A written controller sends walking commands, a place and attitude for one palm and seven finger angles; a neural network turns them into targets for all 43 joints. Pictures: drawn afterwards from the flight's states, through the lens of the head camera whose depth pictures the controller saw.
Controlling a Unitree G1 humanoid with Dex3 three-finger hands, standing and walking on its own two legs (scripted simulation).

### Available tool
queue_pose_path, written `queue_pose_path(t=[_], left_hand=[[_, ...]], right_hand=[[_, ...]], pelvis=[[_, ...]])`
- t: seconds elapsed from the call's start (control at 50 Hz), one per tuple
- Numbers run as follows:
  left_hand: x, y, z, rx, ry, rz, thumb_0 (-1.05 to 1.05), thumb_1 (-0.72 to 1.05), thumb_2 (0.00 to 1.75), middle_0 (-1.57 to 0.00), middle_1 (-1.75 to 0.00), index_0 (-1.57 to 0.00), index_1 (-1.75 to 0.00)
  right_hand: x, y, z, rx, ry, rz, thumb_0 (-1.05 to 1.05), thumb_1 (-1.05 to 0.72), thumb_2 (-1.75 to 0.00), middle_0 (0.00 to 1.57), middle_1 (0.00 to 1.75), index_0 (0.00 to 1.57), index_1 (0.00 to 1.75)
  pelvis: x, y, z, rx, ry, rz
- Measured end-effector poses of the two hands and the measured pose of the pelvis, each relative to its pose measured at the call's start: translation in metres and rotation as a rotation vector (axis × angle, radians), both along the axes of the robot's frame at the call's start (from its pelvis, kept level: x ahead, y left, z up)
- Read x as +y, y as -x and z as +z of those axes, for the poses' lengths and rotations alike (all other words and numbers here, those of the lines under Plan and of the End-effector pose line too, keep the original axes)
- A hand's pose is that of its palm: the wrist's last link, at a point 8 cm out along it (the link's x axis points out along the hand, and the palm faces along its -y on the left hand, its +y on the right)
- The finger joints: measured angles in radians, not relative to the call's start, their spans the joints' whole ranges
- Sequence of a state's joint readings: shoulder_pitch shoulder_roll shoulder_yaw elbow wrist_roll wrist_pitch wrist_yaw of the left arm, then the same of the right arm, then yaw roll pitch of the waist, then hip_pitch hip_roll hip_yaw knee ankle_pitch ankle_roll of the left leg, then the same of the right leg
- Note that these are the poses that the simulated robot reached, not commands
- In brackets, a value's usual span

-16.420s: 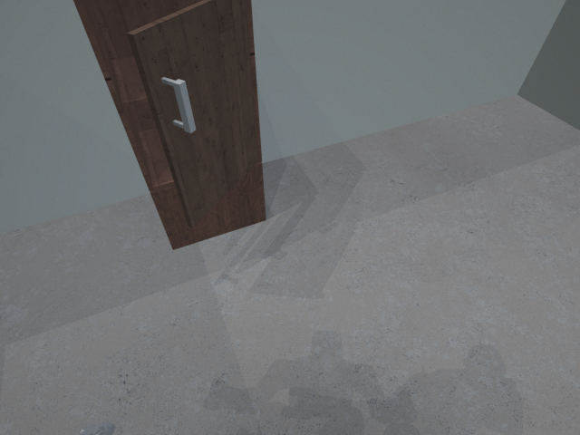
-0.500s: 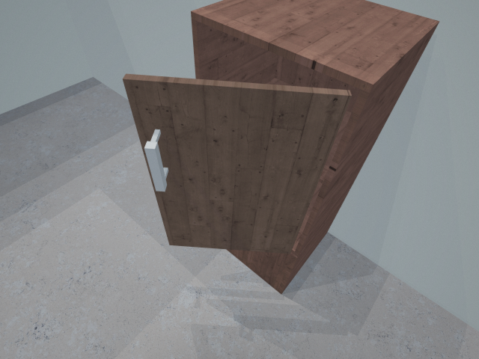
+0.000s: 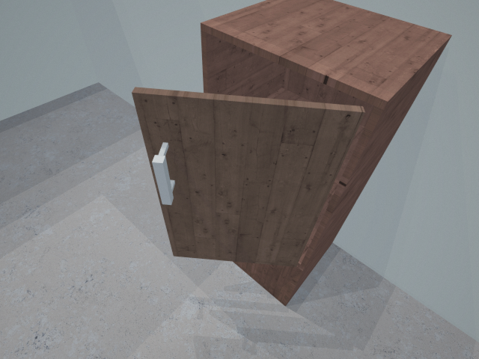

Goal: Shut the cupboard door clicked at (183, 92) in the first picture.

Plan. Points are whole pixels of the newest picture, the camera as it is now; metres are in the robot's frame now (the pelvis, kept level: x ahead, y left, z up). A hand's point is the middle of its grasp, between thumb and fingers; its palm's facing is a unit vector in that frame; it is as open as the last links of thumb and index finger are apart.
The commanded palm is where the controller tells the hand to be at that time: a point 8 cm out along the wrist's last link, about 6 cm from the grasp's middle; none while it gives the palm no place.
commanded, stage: raise the hand and make a fist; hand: left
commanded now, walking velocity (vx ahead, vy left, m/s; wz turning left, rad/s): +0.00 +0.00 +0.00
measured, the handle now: (166, 174) +0.45 +0.19 +0.03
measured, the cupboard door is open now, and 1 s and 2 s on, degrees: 37 37 37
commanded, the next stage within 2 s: bring the fist close to the handle in 1.94 s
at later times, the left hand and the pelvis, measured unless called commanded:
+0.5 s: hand out of the picture +0.12 +0.17 -0.06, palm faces +0.13 -0.99 -0.04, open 5.9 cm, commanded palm +0.11 +0.22 -0.04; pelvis -0.04 -0.03 -0.10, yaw +4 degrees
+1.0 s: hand (127, 328) +0.17 +0.19 -0.01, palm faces +0.00 -1.00 -0.03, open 3.6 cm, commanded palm +0.14 +0.24 -0.01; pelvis -0.03 +0.00 -0.08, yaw +3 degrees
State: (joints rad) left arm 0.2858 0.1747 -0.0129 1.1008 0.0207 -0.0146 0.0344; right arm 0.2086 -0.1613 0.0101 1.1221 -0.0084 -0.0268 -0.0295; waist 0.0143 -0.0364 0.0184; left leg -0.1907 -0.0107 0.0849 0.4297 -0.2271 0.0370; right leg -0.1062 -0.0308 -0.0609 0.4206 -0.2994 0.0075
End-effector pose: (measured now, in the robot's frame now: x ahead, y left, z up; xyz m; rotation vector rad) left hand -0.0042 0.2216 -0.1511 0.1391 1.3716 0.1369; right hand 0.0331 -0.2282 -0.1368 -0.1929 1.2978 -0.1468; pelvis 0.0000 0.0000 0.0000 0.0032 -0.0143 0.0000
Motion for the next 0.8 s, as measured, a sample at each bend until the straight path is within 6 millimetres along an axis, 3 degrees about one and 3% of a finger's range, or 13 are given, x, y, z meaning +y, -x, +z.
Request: queue_pose_path(t=[0.04,0.06,0.12,0.18,0.24,0.28,0.32,0.42,0.5,0.6,0.7,0.8], left_hand=[[0.002,-0.003,0.000,-0.006,-0.011,-0.005,0.00,0.91,0.90,-0.20,-0.30,-0.19,-0.30],[0.007,-0.014,0.006,-0.066,-0.012,0.058,0.01,0.91,0.90,-0.20,-0.30,-0.20,-0.30],[0.018,-0.078,0.063,-0.509,-0.068,0.089,0.02,0.91,0.90,-0.21,-0.30,-0.20,-0.31],[0.015,-0.136,0.122,-0.925,-0.074,0.064,0.02,0.92,0.90,-0.22,-0.32,-0.22,-0.33],[0.005,-0.164,0.149,-1.232,-0.006,0.011,0.01,0.92,0.90,-0.25,-0.36,-0.25,-0.36],[-0.005,-0.165,0.149,-1.372,0.059,-0.073,0.01,0.92,0.90,-0.28,-0.39,-0.27,-0.39],[-0.013,-0.156,0.135,-1.419,0.111,-0.155,0.00,0.92,0.90,-0.31,-0.42,-0.30,-0.43],[-0.009,-0.113,0.088,-1.274,0.126,-0.103,0.01,0.91,0.90,-0.40,-0.51,-0.39,-0.52],[0.002,-0.092,0.095,-1.295,0.022,-0.049,0.02,0.90,0.90,-0.47,-0.59,-0.46,-0.60],[-0.001,-0.112,0.121,-1.407,0.035,-0.135,0.02,0.90,0.90,-0.56,-0.69,-0.55,-0.69],[-0.003,-0.142,0.121,-1.312,0.129,-0.177,0.02,0.90,0.90,-0.65,-0.79,-0.64,-0.79],[0.008,-0.150,0.131,-1.281,0.107,-0.130,0.02,0.90,0.90,-0.74,-0.89,-0.74,-0.89]], right_hand=[[0.000,-0.002,0.000,-0.004,-0.001,0.002,0.00,-0.93,-0.90,0.20,0.30,0.20,0.30],[0.000,-0.005,0.001,-0.044,0.008,0.003,0.00,-0.92,-0.90,0.20,0.30,0.20,0.30],[-0.005,-0.023,0.012,-0.278,0.032,0.001,0.00,-0.92,-0.90,0.20,0.30,0.20,0.30],[-0.011,-0.046,0.017,-0.463,0.010,0.043,0.00,-0.92,-0.90,0.20,0.30,0.20,0.30],[-0.020,-0.071,0.016,-0.583,0.001,0.086,0.00,-0.91,-0.90,0.20,0.30,0.20,0.30],[-0.027,-0.089,0.015,-0.650,0.009,0.111,0.01,-0.91,-0.90,0.20,0.30,0.20,0.30],[-0.034,-0.105,0.014,-0.710,0.020,0.133,0.01,-0.91,-0.90,0.20,0.30,0.20,0.30],[-0.043,-0.139,0.010,-0.807,0.047,0.178,0.01,-0.91,-0.90,0.20,0.30,0.20,0.30],[-0.035,-0.152,0.004,-0.829,0.043,0.217,0.01,-0.91,-0.90,0.20,0.30,0.20,0.30],[-0.020,-0.147,-0.013,-0.778,0.006,0.228,0.01,-0.91,-0.90,0.20,0.30,0.20,0.30],[-0.011,-0.124,-0.023,-0.688,-0.027,0.154,0.01,-0.91,-0.90,0.20,0.30,0.20,0.30],[-0.010,-0.102,-0.020,-0.620,-0.014,0.096,0.01,-0.91,-0.90,0.21,0.30,0.20,0.30]], pelvis=[[0.001,-0.001,-0.001,0.004,0.005,0.001],[0.001,0.001,-0.002,0.001,0.007,0.004],[0.000,0.005,-0.007,0.002,-0.011,0.014],[-0.003,0.011,-0.017,0.034,-0.023,0.059],[-0.007,0.020,-0.033,0.100,-0.014,0.055],[-0.013,0.027,-0.048,0.149,-0.015,0.044],[-0.018,0.034,-0.064,0.182,-0.017,0.037],[-0.028,0.042,-0.092,0.218,-0.007,0.045],[-0.033,0.042,-0.100,0.227,0.018,0.063],[-0.035,0.042,-0.101,0.236,0.041,0.075],[-0.030,0.038,-0.092,0.238,0.036,0.064],[-0.021,0.030,-0.079,0.234,0.028,0.050]])
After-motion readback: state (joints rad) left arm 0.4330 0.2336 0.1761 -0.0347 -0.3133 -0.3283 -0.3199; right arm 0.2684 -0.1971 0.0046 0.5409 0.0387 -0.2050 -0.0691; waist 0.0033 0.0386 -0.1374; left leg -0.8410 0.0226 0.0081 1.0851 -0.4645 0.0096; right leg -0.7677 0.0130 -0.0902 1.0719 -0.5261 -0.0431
